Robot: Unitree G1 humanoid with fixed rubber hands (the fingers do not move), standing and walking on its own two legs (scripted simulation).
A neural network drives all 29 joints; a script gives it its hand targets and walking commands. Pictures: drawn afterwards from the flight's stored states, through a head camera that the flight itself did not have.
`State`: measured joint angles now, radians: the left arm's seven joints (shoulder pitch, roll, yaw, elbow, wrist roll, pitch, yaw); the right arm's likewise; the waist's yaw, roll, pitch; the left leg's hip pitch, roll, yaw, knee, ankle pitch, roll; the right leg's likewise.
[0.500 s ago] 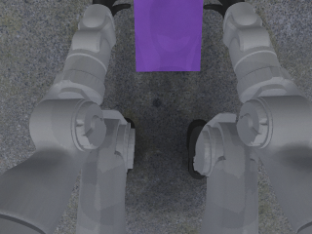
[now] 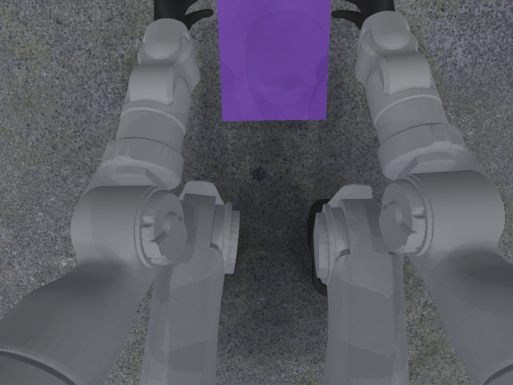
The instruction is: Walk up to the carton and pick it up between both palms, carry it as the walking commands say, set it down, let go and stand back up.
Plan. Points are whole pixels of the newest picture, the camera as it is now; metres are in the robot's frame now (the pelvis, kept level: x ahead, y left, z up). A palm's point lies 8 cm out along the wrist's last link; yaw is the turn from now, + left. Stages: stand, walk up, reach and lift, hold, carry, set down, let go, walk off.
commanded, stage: reach and lift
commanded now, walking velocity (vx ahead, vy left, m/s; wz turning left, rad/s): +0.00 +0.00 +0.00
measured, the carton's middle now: (269, 56) +0.50 +0.00 -0.25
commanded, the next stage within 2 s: none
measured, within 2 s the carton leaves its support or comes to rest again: neither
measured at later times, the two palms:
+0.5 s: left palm (169, 19) +0.51 +0.10 -0.10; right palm (387, 1) +0.53 -0.13 -0.11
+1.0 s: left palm (142, 12) +0.49 +0.10 -0.02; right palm out of the picture +0.51 -0.13 -0.04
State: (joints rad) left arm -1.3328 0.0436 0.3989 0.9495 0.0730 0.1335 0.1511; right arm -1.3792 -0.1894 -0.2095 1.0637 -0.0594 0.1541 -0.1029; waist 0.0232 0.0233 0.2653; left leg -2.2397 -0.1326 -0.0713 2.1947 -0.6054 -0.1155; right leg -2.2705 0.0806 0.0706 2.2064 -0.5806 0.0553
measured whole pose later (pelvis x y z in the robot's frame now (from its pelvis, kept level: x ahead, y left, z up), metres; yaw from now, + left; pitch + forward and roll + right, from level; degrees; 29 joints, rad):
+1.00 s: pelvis +0.00 +0.00 +0.07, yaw -1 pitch +43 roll +3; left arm -1.09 -0.16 0.54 0.64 0.24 0.23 0.20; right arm -1.19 -0.01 -0.35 0.84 -0.24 0.27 -0.16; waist 0.03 0.01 -0.03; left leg -2.15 -0.16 -0.10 1.94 -0.56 -0.12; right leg -2.19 0.14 0.11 1.95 -0.52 0.08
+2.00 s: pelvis +0.01 +0.00 +0.18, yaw -2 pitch +38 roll +2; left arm -0.87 -0.24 0.55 0.59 0.30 0.24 0.18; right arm -0.97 0.11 -0.41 0.77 -0.32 0.26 -0.15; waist 0.04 0.00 -0.14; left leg -1.73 -0.15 -0.13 1.59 -0.52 -0.10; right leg -1.77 0.15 0.14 1.60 -0.49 0.06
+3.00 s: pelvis +0.05 -0.01 +0.31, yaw -2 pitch +26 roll +1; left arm -0.62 -0.28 0.48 0.56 0.32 0.22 0.15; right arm -0.67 0.20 -0.38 0.67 -0.33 0.23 -0.14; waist 0.04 -0.01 -0.12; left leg -1.15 -0.12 -0.17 1.10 -0.41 -0.07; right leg -1.18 0.12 0.15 1.12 -0.39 0.03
